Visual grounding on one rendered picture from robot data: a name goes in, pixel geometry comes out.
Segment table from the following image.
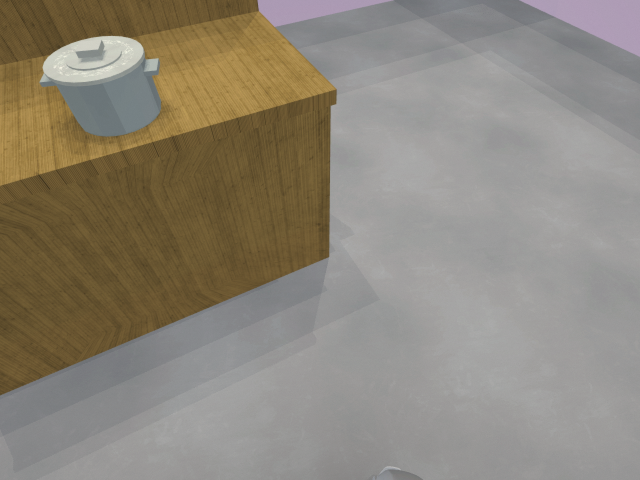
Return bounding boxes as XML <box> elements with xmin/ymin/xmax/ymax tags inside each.
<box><xmin>0</xmin><ymin>0</ymin><xmax>337</xmax><ymax>395</ymax></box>

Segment knob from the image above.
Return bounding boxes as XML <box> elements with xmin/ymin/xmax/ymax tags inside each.
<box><xmin>75</xmin><ymin>40</ymin><xmax>105</xmax><ymax>58</ymax></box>

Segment lid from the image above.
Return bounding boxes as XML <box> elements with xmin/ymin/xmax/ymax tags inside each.
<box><xmin>43</xmin><ymin>36</ymin><xmax>145</xmax><ymax>86</ymax></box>

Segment pot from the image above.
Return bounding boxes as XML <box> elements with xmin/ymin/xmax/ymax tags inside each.
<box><xmin>39</xmin><ymin>57</ymin><xmax>161</xmax><ymax>137</ymax></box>

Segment right robot shin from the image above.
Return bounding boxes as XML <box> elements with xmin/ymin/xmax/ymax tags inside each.
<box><xmin>380</xmin><ymin>466</ymin><xmax>401</xmax><ymax>474</ymax></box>

